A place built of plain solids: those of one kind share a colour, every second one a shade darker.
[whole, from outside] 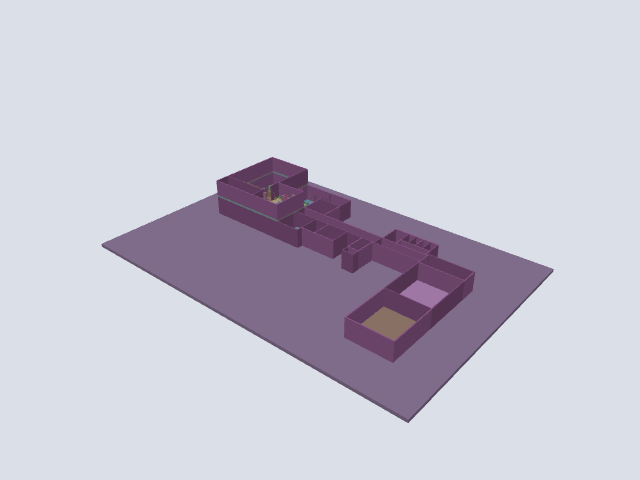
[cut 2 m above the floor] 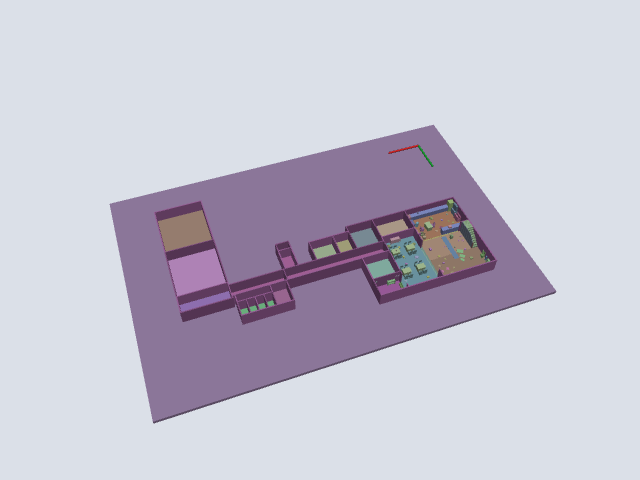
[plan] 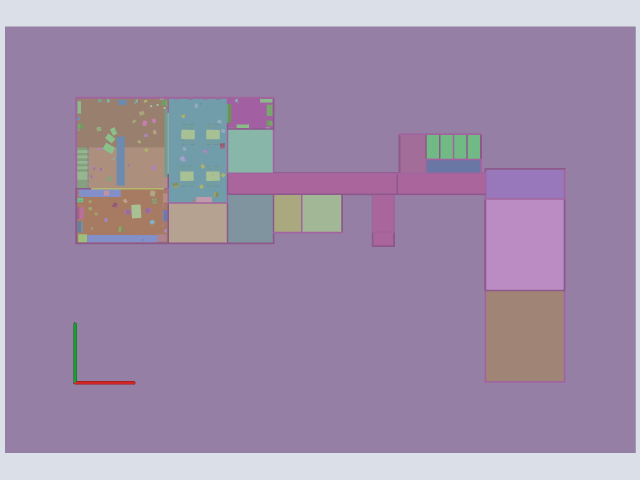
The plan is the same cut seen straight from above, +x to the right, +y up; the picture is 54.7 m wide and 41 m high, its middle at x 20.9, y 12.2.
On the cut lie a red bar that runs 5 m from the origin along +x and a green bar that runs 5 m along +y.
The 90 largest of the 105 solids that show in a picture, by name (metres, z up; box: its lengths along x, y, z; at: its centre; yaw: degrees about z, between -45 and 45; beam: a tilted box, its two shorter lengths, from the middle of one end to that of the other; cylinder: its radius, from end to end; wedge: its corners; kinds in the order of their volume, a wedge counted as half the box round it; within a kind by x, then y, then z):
{
 "under_1": {"box": [53.87, 36.43, 0.5], "at": [20.93, 12.21, -0.33]},
 "wall_1": {"box": [0.16, 2.13, 2.5], "at": [0.08, 13.05, 4.46]},
 "wall_2": {"box": [0.16, 4.53, 3.21], "at": [0.08, 14.26, 1.3]},
 "wall_3": {"box": [0.16, 10.02, 2.5], "at": [0.08, 19.26, 4.46]},
 "wall_4": {"box": [0.16, 7.62, 3.21], "at": [0.08, 20.46, 1.3]},
 "wall_5": {"box": [8.01, 0.13, 2.5], "at": [4.0, 14.19, 4.46]},
 "wall_6": {"box": [8.04, 0.16, 2.5], "at": [4.02, 24.35, 4.46]},
 "wall_7": {"box": [13.09, 0.16, 2.5], "at": [6.54, 11.91, 4.46]},
 "wall_8": {"box": [0.13, 2.13, 2.5], "at": [7.95, 13.05, 4.46]},
 "wall_9": {"box": [0.13, 3.3, 3.21], "at": [7.95, 13.64, 1.3]},
 "wall_10": {"box": [0.13, 1.68, 2.5], "at": [7.95, 16.69, 4.46]},
 "wall_11": {"box": [0.13, 1.2, 3.21], "at": [7.95, 17.25, 1.3]},
 "wall_12": {"box": [0.13, 1.2, 3.21], "at": [7.95, 23.67, 1.3]},
 "wall_13": {"box": [0.16, 6.58, 2.5], "at": [7.96, 20.98, 4.46]},
 "wall_14": {"box": [17.02, 0.16, 3.21], "at": [8.51, 11.91, 1.3]},
 "wall_15": {"box": [17.02, 0.16, 3.21], "at": [8.51, 24.35, 1.3]},
 "wall_16": {"box": [5.18, 0.13, 3.21], "at": [10.47, 15.36, 1.3]},
 "wall_17": {"box": [5.21, 0.16, 2.5], "at": [10.48, 17.61, 4.46]},
 "wall_18": {"box": [0.13, 3.3, 3.21], "at": [12.99, 13.64, 1.3]},
 "wall_19": {"box": [0.13, 0.63, 3.21], "at": [12.99, 15.73, 1.3]},
 "wall_20": {"box": [0.13, 3.64, 3.21], "at": [12.99, 19.79, 1.3]},
 "wall_21": {"box": [0.16, 5.54, 2.5], "at": [13.01, 14.76, 4.46]},
 "wall_22": {"box": [4.09, 0.13, 3.21], "at": [14.97, 21.68, 1.3]},
 "wall_23": {"box": [0.13, 3.14, 3.21], "at": [16.93, 14.48, 1.3]},
 "wall_24": {"box": [0.16, 0.76, 3.21], "at": [16.94, 12.37, 1.3]},
 "wall_25": {"box": [0.16, 3.61, 3.21], "at": [16.94, 19.8, 1.3]},
 "wall_26": {"box": [0.16, 2.53, 3.21], "at": [16.94, 23.0, 1.3]},
 "wall_27": {"box": [0.13, 3.14, 3.21], "at": [19.34, 14.48, 1.3]},
 "wall_28": {"box": [6.01, 0.16, 3.21], "at": [19.86, 12.83, 1.3]},
 "wall_29": {"box": [10.91, 0.031, 3.21], "at": [22.32, 17.98, 1.3]},
 "wall_30": {"box": [0.16, 3.11, 3.21], "at": [22.79, 14.46, 1.3]},
 "wall_31": {"box": [22.17, 0.13, 3.21], "at": [24.02, 16.11, 1.3]},
 "wall_32": {"box": [22.17, 0.13, 3.21], "at": [24.02, 17.91, 1.3]},
 "wall_33": {"box": [2.77, 0.031, 3.21], "at": [24.09, 16.04, 1.3]},
 "wall_34": {"box": [0.16, 3.07, 3.21], "at": [25.4, 14.48, 1.3]},
 "wall_35": {"box": [1.98, 0.16, 3.21], "at": [26.31, 11.67, 1.3]},
 "wall_36": {"box": [1.98, 0.13, 3.21], "at": [26.31, 12.88, 1.3]},
 "wall_37": {"box": [0.16, 1.07, 3.21], "at": [27.22, 12.29, 1.3]},
 "wall_38": {"box": [0.16, 3.07, 3.21], "at": [27.22, 14.48, 1.3]},
 "wall_39": {"box": [0.16, 3.17, 3.21], "at": [27.69, 19.59, 1.3]},
 "wall_40": {"box": [0.13, 2.02, 3.21], "at": [29.95, 20.16, 1.3]},
 "wall_41": {"box": [7.96, 0.031, 3.21], "at": [31.12, 16.04, 1.3]},
 "wall_42": {"box": [7.12, 0.16, 3.21], "at": [31.17, 21.25, 1.3]},
 "wall_43": {"box": [4.84, 0.13, 3.21], "at": [32.31, 19.09, 1.3]},
 "wall_44": {"box": [0.13, 2.02, 3.21], "at": [33.47, 20.16, 1.3]},
 "wall_45": {"box": [0.16, 2.02, 3.21], "at": [34.65, 20.16, 1.3]},
 "wall_46": {"box": [0.16, 7.67, 3.21], "at": [35.02, 4.0, 1.3]},
 "wall_47": {"box": [0.16, 7.67, 3.21], "at": [35.02, 11.79, 1.3]},
 "wall_48": {"box": [0.13, 1.66, 3.21], "at": [35.03, 17.01, 1.3]},
 "wall_49": {"box": [6.93, 0.16, 3.21], "at": [38.41, 0.08, 1.3]},
 "wall_50": {"box": [6.93, 0.13, 3.21], "at": [38.41, 7.89, 1.3]},
 "wall_51": {"box": [6.93, 0.13, 3.21], "at": [38.41, 15.7, 1.3]},
 "wall_52": {"box": [6.93, 0.16, 3.21], "at": [38.41, 18.27, 1.3]},
 "wall_53": {"box": [0.16, 7.67, 3.21], "at": [41.79, 4.0, 1.3]},
 "wall_54": {"box": [0.16, 7.67, 3.21], "at": [41.79, 11.79, 1.3]},
 "wall_55": {"box": [0.16, 2.43, 3.21], "at": [41.79, 16.98, 1.3]},
 "floor_itanoma_1": {"box": [4.92, 8.85, 0.79], "at": [10.47, 19.84, -0.1]},
 "floor_hall_1": {"box": [6.61, 7.67, 0.65], "at": [38.41, 4.0, -0.18]},
 "floor_hall_out_1": {"box": [6.61, 7.67, 0.65], "at": [38.41, 11.79, -0.18]},
 "floor_roka_1": {"box": [14.38, 1.66, 0.79], "at": [20.25, 17.01, -0.1]},
 "floor_roka_2": {"box": [1.66, 1.07, 0.79], "at": [26.31, 12.29, -0.1]},
 "floor_roka_3": {"box": [1.66, 3.1, 0.79], "at": [26.31, 14.5, -0.1]},
 "floor_roka_4": {"box": [7.4, 1.66, 0.65], "at": [31.27, 17.01, -0.18]},
 "floor_doma_1": {"box": [7.72, 4.17, 0.5], "at": [4.02, 22.18, -0.25]},
 "floor_doma_2": {"box": [6.83, 3.45, 0.5], "at": [4.46, 18.38, -0.25]},
 "floor_kitchen_1": {"box": [7.72, 4.53, 0.5], "at": [4.02, 14.26, -0.25]},
 "floor_tenzo_1": {"box": [4.92, 3.3, 0.79], "at": [10.47, 13.64, -0.1]},
 "floor_guest_1": {"box": [3.8, 4.06, 0.79], "at": [14.96, 14.02, -0.1]},
 "floor_office_1": {"box": [3.8, 3.64, 0.79], "at": [14.96, 19.79, -0.1]},
 "floor_porch_1": {"box": [6.61, 2.43, 0.65], "at": [38.41, 16.98, -0.18]},
 "floor_bath_1": {"box": [3.31, 3.14, 0.79], "at": [21.05, 14.48, -0.1]},
 "floor_undress_1": {"box": [2.28, 3.14, 0.79], "at": [18.13, 14.48, -0.1]},
 "floor_stall_1": {"box": [1.04, 2.02, 0.65], "at": [30.54, 20.16, -0.18]},
 "floor_stall_2": {"box": [1.04, 2.02, 0.65], "at": [31.71, 20.16, -0.18]},
 "floor_stall_3": {"box": [1.04, 2.02, 0.65], "at": [32.88, 20.16, -0.18]},
 "floor_stall_4": {"box": [1.04, 2.02, 0.65], "at": [34.05, 20.16, -0.18]},
 "floor_genkan_1": {"box": [3.8, 2.53, 0.5], "at": [14.96, 23.0, -0.25]},
 "stair_1": {"box": [0.89, 0.69, 2.91], "at": [0.6, 17.0, 1.15]},
 "stair_2": {"box": [0.89, 1.38, 2.31], "at": [0.6, 17.34, 0.85]},
 "counter_run_1": {"box": [3.6, 0.61, 0.78], "at": [2.09, 16.2, 0.49]},
 "counter_run_2": {"box": [6.01, 0.61, 0.78], "at": [4.01, 12.3, 0.49]},
 "floor_washplace_1": {"box": [2.12, 3.2, 0.65], "at": [28.83, 19.57, -0.18]},
 "floor_lat_pass_1": {"box": [4.55, 1.05, 0.65], "at": [32.3, 18.5, -0.18]},
 "fridge_1": {"box": [0.75, 0.7, 1.72], "at": [0.63, 12.35, 0.86]},
 "wall_band_1": {"box": [13.09, 0.16, 0.31], "at": [6.54, 11.91, 3.05]},
 "floor_gap_doma_step_1": {"box": [0.13, 5.22, 0.79], "at": [7.95, 20.46, -0.1]},
 "range_cooker_1": {"box": [0.76, 0.65, 0.94], "at": [7.4, 12.32, 0.47]},
 "sideboard_1": {"box": [1.35, 0.45, 0.71], "at": [11.01, 15.65, 0.8]},
 "floor_gap_doma_kitchen_1": {"box": [6.23, 0.13, 0.5], "at": [4.46, 16.59, -0.25]},
 "doma_step_tread_1": {"box": [0.27, 5.82, 0.2], "at": [7.75, 20.46, 0.05]}
}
